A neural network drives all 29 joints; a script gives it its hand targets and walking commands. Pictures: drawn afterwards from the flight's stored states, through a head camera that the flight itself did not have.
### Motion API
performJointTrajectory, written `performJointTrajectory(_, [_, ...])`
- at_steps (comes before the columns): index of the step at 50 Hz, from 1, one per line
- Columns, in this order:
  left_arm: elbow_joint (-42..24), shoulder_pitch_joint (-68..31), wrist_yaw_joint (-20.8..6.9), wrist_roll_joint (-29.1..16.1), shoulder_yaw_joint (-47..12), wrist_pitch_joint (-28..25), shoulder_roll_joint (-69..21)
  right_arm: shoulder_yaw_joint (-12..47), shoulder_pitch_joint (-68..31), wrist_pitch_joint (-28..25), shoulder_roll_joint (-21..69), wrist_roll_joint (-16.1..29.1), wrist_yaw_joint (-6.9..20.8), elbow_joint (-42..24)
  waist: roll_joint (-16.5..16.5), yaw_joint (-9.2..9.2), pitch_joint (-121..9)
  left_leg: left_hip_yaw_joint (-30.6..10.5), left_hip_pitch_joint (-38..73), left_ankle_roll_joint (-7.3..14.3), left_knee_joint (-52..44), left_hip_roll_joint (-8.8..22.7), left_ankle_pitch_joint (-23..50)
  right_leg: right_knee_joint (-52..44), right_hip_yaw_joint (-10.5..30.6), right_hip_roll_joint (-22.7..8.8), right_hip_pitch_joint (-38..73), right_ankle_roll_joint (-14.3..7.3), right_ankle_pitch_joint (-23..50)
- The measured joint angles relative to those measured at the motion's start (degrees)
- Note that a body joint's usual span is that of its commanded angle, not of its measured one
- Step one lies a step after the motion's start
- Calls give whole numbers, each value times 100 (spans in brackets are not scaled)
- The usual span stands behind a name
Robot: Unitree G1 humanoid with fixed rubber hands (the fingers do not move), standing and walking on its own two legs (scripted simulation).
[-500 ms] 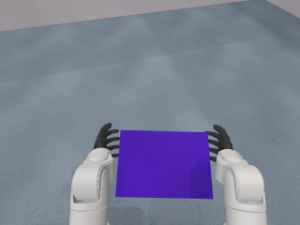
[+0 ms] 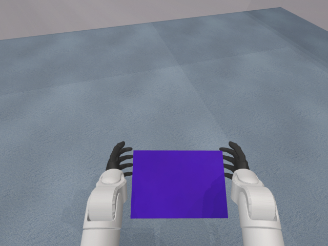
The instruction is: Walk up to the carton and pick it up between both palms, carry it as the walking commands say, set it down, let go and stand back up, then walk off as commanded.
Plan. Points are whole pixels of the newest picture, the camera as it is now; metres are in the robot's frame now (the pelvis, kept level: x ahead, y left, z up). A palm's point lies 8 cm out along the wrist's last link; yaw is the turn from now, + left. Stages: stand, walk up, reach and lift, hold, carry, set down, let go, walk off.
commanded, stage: carry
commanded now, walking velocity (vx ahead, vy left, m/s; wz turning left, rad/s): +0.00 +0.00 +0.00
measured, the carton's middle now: (175, 183) +0.29 +0.00 -0.05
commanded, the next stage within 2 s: none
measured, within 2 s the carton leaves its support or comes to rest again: neither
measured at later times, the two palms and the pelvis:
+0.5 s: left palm (108, 192) +0.22 +0.15 +0.05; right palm (243, 195) +0.22 -0.14 +0.05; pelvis -0.04 +0.01 +0.00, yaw +0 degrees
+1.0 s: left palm (95, 228) +0.14 +0.15 +0.08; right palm (257, 232) +0.14 -0.14 +0.08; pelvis -0.10 +0.01 -0.01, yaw +0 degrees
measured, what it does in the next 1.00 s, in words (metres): shifts its weight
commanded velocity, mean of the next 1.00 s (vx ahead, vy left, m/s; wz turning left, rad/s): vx -0.10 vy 0.00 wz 0.00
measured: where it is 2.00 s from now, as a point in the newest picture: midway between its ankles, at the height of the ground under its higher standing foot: outside the picture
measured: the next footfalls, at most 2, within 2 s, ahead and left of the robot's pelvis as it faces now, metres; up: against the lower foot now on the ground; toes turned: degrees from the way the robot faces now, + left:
right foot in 1.70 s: -0.30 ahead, -0.14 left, +0.00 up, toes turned -5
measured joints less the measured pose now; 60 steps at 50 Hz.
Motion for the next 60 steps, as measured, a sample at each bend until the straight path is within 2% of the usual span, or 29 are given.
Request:
performJointTrajectory(11, [221, 215, -80, -4, -51, -160, 6, 12, 256, -192, -10, -70, 71, 186, 66, -38, -24, 24, -21, 59, 94, 2, 87, 82, 8, -31, -21, 14, 129])
performJointTrajectory(32, [578, -14, -164, 19, 95, -269, 1, -84, 99, -281, -6, -161, 149, 455, 103, -4, -10, 55, -146, 125, -48, -13, 420, -71, 25, -40, -145, -1, 479])
performJointTrajectory(35, [444, 12, -124, -37, 78, -237, 1, -54, 129, -247, -6, -112, 107, 317, 102, -2, 52, 58, -179, 128, -35, -13, 448, -48, 29, -46, -181, -5, 500])
performJointTrajectory(37, [-65, 115, 6, -173, -14, -34, 3, 54, 238, -50, -8, 20, -23, -183, 101, -5, 146, 57, -247, 132, 26, -7, 453, 19, 31, -53, -250, -11, 500])
performJointTrajectory(41, [-1578, 369, 309, -409, -259, 719, 2, 357, 524, 707, -4, 249, -324, -1706, 112, 2, 314, 58, -480, 142, 276, 27, 417, 271, 46, -66, -486, -32, 461])
performJointTrajectory(44, [-2050, 379, 370, -411, -305, 1222, 0, 439, 555, 1249, -2, 275, -383, -2230, 134, 19, 326, 60, -634, 144, 509, 64, 369, 492, 70, -68, -637, -49, 419])
performJointTrajectory(51, [-2119, 192, 395, -411, -285, 2015, 1, 398, 416, 2062, -4, 219, -429, -2366, 169, 69, 390, 63, -911, 191, 755, 87, 500, 795, 86, -100, -936, -116, 516])
performJointTrajectory(60, [-2002, -88, 359, -369, -195, 2243, -8, 313, 78, 2333, 1, 135, -443, -2240, 184, 137, 565, 43, -1200, 135, 527, 114, 1033, 689, 47, -67, -1261, -278, 947])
